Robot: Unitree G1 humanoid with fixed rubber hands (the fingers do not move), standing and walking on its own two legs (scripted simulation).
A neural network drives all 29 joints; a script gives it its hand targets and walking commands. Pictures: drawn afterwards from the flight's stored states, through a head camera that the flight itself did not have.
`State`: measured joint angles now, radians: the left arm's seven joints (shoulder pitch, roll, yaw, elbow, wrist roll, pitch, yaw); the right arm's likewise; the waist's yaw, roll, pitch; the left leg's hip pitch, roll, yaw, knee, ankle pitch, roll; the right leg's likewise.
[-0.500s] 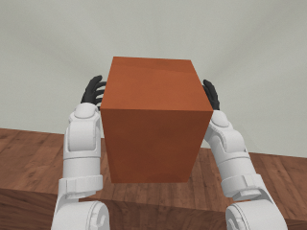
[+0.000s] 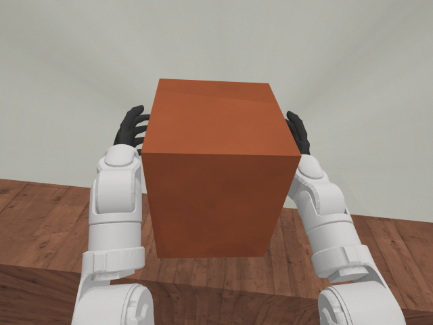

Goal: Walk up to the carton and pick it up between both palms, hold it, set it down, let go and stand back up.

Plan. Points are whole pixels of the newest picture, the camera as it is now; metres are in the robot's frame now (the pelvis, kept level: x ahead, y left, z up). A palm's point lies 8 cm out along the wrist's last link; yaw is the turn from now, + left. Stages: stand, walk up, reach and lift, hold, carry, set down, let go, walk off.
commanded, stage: set down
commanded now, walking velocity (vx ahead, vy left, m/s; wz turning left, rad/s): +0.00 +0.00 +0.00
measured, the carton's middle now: (213, 170) +0.37 -0.01 +0.17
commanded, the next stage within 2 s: none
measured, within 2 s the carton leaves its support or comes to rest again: neither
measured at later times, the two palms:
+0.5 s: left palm (133, 164) +0.39 +0.13 +0.17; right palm (287, 177) +0.36 -0.16 +0.15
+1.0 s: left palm (141, 172) +0.39 +0.12 +0.15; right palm (291, 183) +0.36 -0.17 +0.14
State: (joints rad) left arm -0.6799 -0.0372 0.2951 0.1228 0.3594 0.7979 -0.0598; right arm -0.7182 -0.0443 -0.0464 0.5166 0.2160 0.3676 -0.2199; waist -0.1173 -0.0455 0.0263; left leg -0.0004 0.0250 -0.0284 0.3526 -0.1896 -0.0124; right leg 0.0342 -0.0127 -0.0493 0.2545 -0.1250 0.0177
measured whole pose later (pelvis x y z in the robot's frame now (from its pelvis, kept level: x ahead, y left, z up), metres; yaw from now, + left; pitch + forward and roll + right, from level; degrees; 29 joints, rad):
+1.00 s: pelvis +0.02 +0.01 +0.00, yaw +0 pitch -9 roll -1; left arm -0.58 -0.08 0.29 0.33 0.39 0.48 -0.07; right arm -0.56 0.02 -0.14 0.67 0.04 -0.03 -0.17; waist -0.10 -0.07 0.09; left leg 0.06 0.01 -0.01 0.29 -0.19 0.00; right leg 0.08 -0.03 -0.05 0.22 -0.13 0.03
